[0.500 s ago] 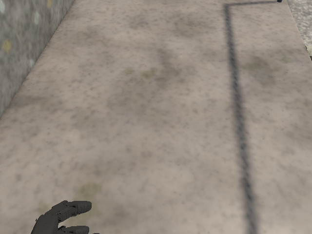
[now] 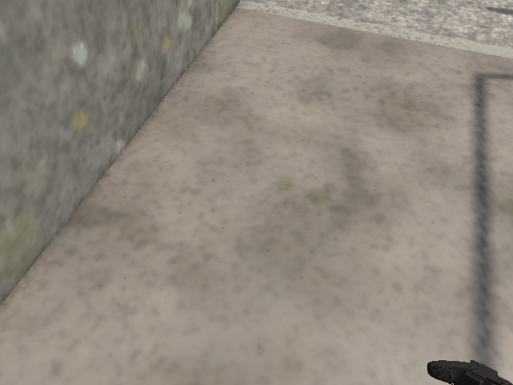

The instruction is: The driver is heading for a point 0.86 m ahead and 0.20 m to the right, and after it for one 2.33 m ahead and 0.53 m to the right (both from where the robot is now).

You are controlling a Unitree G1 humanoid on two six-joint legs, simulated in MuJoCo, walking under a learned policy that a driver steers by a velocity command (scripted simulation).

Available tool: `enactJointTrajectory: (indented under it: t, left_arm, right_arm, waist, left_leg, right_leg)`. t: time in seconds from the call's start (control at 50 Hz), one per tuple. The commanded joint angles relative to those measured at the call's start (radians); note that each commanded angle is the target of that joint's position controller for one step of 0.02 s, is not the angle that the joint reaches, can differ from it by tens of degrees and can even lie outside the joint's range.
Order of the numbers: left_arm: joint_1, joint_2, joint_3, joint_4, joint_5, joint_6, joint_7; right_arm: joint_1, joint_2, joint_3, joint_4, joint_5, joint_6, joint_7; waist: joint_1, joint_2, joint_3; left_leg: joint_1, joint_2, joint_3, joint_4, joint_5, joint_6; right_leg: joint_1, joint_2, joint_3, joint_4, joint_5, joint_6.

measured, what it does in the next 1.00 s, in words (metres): goes down, turning right: left foot, then right foot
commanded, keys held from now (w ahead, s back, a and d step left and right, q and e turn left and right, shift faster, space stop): w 0.18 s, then w+e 0.58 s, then e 0.16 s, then no key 0.08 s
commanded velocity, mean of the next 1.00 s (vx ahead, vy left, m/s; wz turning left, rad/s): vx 0.45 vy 0.00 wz -0.34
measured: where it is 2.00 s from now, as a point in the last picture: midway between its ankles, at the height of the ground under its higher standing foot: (342, 316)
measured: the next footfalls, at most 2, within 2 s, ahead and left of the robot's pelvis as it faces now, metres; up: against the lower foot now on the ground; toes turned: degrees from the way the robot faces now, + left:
left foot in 0.06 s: +0.20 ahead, +0.11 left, -0.02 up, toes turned +0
right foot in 0.60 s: +0.47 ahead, -0.12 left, -0.05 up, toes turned -12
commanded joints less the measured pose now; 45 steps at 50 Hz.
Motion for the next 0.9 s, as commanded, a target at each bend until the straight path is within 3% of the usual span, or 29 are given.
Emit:
enactJointTrajectory:
  t: [0.02,0.04,0.06,0.08,0.1,0.12,0.14,0.16,0.18,0.22,0.28,0.34,0.38,0.4,0.44,0.52,0.56,0.58,0.6,0.62,0.64,0.66,0.68,0.7,0.72,0.76,0.82,0.86,0.9]
  left_arm:
    - [0.014,0.167,0.037,-0.028,0.008,0.009,0.001]
    - [-0.009,0.152,0.029,-0.044,0.016,0.011,-0.005]
    - [-0.035,0.122,0.014,-0.079,0.028,0.005,-0.009]
    - [0.117,0.014,-0.015,-0.054,0.052,-0.018,-0.014]
    - [0.151,0.047,-0.017,-0.051,-0.005,-0.04,-0.02]
    - [0.0,0.133,0.004,-0.083,-0.03,-0.049,-0.016]
    - [-0.106,0.155,0.012,-0.117,-0.028,-0.047,-0.012]
    - [-0.125,0.138,0.017,-0.11,-0.007,-0.037,-0.006]
    - [-0.101,0.107,0.017,-0.107,0.011,-0.025,-0.004]
    - [-0.067,0.053,0.013,-0.097,0.008,-0.004,-0.003]
    - [-0.148,0.057,0.02,-0.139,0.009,-0.001,-0.003]
    - [-0.248,0.038,0.016,-0.178,0.008,-0.012,-0.015]
    - [-0.318,0.032,0.013,-0.206,0.005,-0.014,-0.025]
    - [-0.348,0.039,0.014,-0.22,0.004,-0.013,-0.029]
    - [-0.395,0.039,0.01,-0.251,0.002,-0.01,-0.038]
    - [-0.473,0.053,0.013,-0.32,0.004,-0.009,-0.067]
    - [-0.415,0.082,0.028,-0.323,0.006,-0.01,-0.076]
    - [-0.316,0.111,0.046,-0.302,0.004,-0.011,-0.076]
    - [-0.155,0.158,0.073,-0.262,0.003,-0.011,-0.067]
    - [-0.011,0.259,0.099,-0.237,0.012,-0.001,-0.044]
    - [-0.054,0.303,0.091,-0.278,0.01,0.001,-0.043]
    - [0.018,0.249,0.09,-0.255,0.001,0.012,-0.042]
    - [-0.039,0.189,0.079,-0.27,-0.003,0.013,-0.034]
    - [-0.133,0.159,0.069,-0.294,-0.001,0.012,-0.034]
    - [-0.199,0.132,0.058,-0.32,0.004,0.011,-0.033]
    - [-0.225,0.136,0.058,-0.339,0.011,0.011,-0.024]
    - [-0.189,0.189,0.074,-0.335,0.015,0.014,0.0]
    - [-0.15,0.175,0.074,-0.328,0.002,0.032,0.018]
    - [-0.11,0.178,0.076,-0.316,-0.003,0.049,0.03]
  right_arm:
    - [0.035,-0.139,-0.038,-0.055,0.002,-0.018,0.006]
    - [0.19,-0.176,-0.057,-0.008,-0.003,-0.022,0.004]
    - [0.379,-0.236,-0.07,0.03,-0.02,-0.023,-0.004]
    - [0.404,-0.27,-0.062,0.034,-0.017,-0.004,-0.001]
    - [0.508,-0.24,-0.068,0.07,0.01,0.006,0.005]
    - [0.426,-0.182,-0.054,0.051,0.012,0.008,-0.002]
    - [0.304,-0.157,-0.043,0.021,0.003,0.008,-0.004]
    - [0.238,-0.145,-0.033,0.002,-0.016,0.004,0.002]
    - [0.208,-0.137,-0.033,-0.001,-0.022,0.0,0.004]
    - [0.218,-0.126,-0.032,0.017,-0.022,-0.008,0.005]
    - [0.268,-0.161,-0.045,0.053,-0.027,-0.011,-0.017]
    - [0.28,-0.164,-0.045,0.073,-0.02,-0.009,-0.037]
    - [0.311,-0.168,-0.044,0.094,-0.013,-0.011,-0.044]
    - [0.335,-0.155,-0.041,0.108,-0.008,-0.01,-0.046]
    - [0.353,-0.172,-0.046,0.128,-0.006,-0.001,-0.046]
    - [0.379,-0.198,-0.058,0.147,0.002,0.03,-0.053]
    - [0.36,-0.219,-0.065,0.134,0.001,0.045,-0.06]
    - [0.352,-0.226,-0.066,0.125,-0.003,0.054,-0.062]
    - [0.328,-0.223,-0.062,0.11,-0.004,0.055,-0.064]
    - [0.33,-0.182,-0.045,0.072,-0.029,0.036,-0.062]
    - [0.43,-0.082,-0.013,0.042,-0.043,-0.005,-0.043]
    - [0.36,-0.163,-0.025,0.011,0.007,-0.039,-0.026]
    - [0.257,-0.193,-0.03,-0.022,0.036,-0.049,-0.025]
    - [0.229,-0.195,-0.034,-0.022,0.021,-0.044,-0.03]
    - [0.222,-0.203,-0.045,-0.011,-0.01,-0.032,-0.041]
    - [0.243,-0.18,-0.05,-0.022,-0.03,-0.011,-0.043]
    - [0.183,-0.138,-0.042,-0.064,-0.035,-0.008,-0.053]
    - [0.133,-0.116,-0.037,-0.082,-0.04,-0.019,-0.045]
    - [0.071,-0.107,-0.033,-0.116,-0.029,-0.019,-0.032]
  waist:
    - [-0.096,-0.06,0.01]
    - [-0.169,-0.042,-0.095]
    - [-0.232,0.026,-0.234]
    - [-0.146,0.27,-0.33]
    - [-0.199,0.269,-0.426]
    - [-0.205,0.113,-0.247]
    - [-0.178,0.029,-0.106]
    - [-0.138,-0.043,-0.051]
    - [-0.097,-0.039,-0.041]
    - [-0.071,0.006,-0.032]
    - [-0.08,0.015,-0.012]
    - [-0.104,0.013,0.006]
    - [-0.132,0.013,0.021]
    - [-0.145,0.003,0.035]
    - [-0.156,0.006,0.056]
    - [-0.162,-0.013,0.079]
    - [-0.122,0.001,0.028]
    - [-0.073,0.007,-0.035]
    - [0.008,-0.005,-0.115]
    - [0.041,-0.162,-0.229]
    - [-0.059,-0.305,-0.33]
    - [0.019,-0.227,-0.386]
    - [0.02,-0.164,-0.241]
    - [-0.029,-0.058,-0.132]
    - [-0.066,-0.019,-0.076]
    - [-0.113,-0.029,-0.043]
    - [-0.105,-0.063,-0.026]
    - [-0.074,-0.078,-0.058]
    - [-0.043,-0.116,-0.075]
  left_leg:
    - [0.083,-0.028,0.019,-0.03,-0.123,0.044]
    - [0.306,-0.037,0.036,-0.011,-0.044,0.076]
    - [0.62,0.13,-0.143,0.046,0.104,0.146]
    - [0.929,0.325,-0.423,0.134,0.355,0.256]
    - [1.023,0.396,-0.704,-0.034,-0.091,0.351]
    - [0.88,0.334,-0.61,-0.108,-0.239,0.284]
    - [0.677,0.288,-0.474,-0.153,-0.162,0.235]
    - [0.519,0.255,-0.397,-0.182,-0.033,0.22]
    - [0.434,0.222,-0.333,-0.208,0.028,0.206]
    - [0.357,0.185,-0.216,-0.258,0.099,0.184]
    - [0.354,0.163,-0.094,-0.294,0.171,0.165]
    - [0.332,0.115,0.025,-0.307,0.11,0.115]
    - [0.339,0.115,0.054,-0.312,0.039,0.099]
    - [0.378,0.113,0.068,-0.306,0.041,0.087]
    - [0.458,0.158,0.065,-0.27,0.028,0.089]
    - [0.636,0.226,0.059,-0.144,0.191,0.077]
    - [0.659,0.215,0.087,-0.013,0.462,0.053]
    - [0.641,0.191,0.112,0.128,0.56,0.036]
    - [0.51,0.151,0.147,0.347,0.505,0.002]
    - [0.226,0.072,0.183,0.708,0.066,-0.044]
    - [-0.151,-0.132,0.052,1.015,-0.756,-0.101]
    - [-0.293,-0.086,-0.084,1.037,-0.726,-0.091]
    - [-0.354,-0.024,-0.082,0.964,-0.646,-0.072]
    - [-0.305,0.018,-0.072,0.853,-0.564,-0.073]
    - [-0.217,0.045,-0.067,0.759,-0.522,-0.085]
    - [-0.105,0.061,-0.058,0.631,-0.476,-0.11]
    - [-0.033,0.005,-0.011,0.398,-0.293,-0.14]
    - [0.067,-0.062,0.015,0.222,-0.069,-0.125]
    - [0.134,-0.1,0.007,0.101,0.076,-0.117]
  right_leg:
    - [0.027,-0.319,0.153,0.154,0.786,-0.115]
    - [-0.038,-0.265,0.118,0.328,0.858,-0.096]
    - [-0.264,-0.192,0.082,0.628,0.6,-0.066]
    - [-0.609,-0.028,0.037,0.971,-0.311,-0.007]
    - [-0.81,-0.023,0.14,1.107,-0.342,-0.004]
    - [-0.883,-0.107,0.131,1.091,-0.239,-0.008]
    - [-0.857,-0.154,0.092,1.024,-0.118,-0.003]
    - [-0.778,-0.186,0.092,0.971,-0.058,0.01]
    - [-0.706,-0.213,0.1,0.893,-0.016,0.018]
    - [-0.632,-0.23,0.09,0.79,0.031,0.028]
    - [-0.677,-0.233,0.091,0.624,0.212,0.034]
    - [-0.624,-0.204,0.071,0.399,0.467,0.013]
    - [-0.591,-0.185,0.055,0.312,0.58,0.004]
    - [-0.609,-0.176,0.056,0.282,0.592,-0.003]
    - [-0.656,-0.179,0.07,0.25,0.563,-0.015]
    - [-0.762,-0.164,0.036,0.218,0.344,-0.048]
    - [-0.648,-0.109,-0.036,0.21,0.237,-0.073]
    - [-0.51,-0.07,-0.067,0.2,0.233,-0.093]
    - [-0.262,-0.07,-0.034,0.166,0.335,-0.135]
    - [0.043,-0.28,0.245,0.213,0.53,-0.222]
    - [0.332,-0.475,0.727,0.167,0.69,-0.422]
    - [0.386,-0.467,0.756,0.071,0.411,-0.442]
    - [0.285,-0.411,0.624,0.045,0.304,-0.375]
    - [0.098,-0.365,0.523,0.023,0.35,-0.323]
    - [-0.057,-0.325,0.454,0.0,0.443,-0.295]
    - [-0.218,-0.281,0.396,-0.038,0.547,-0.279]
    - [-0.339,-0.206,0.256,0.0,0.87,-0.238]
    - [-0.379,-0.126,0.19,0.044,0.869,-0.166]
    - [-0.399,-0.118,0.232,0.076,0.703,-0.123]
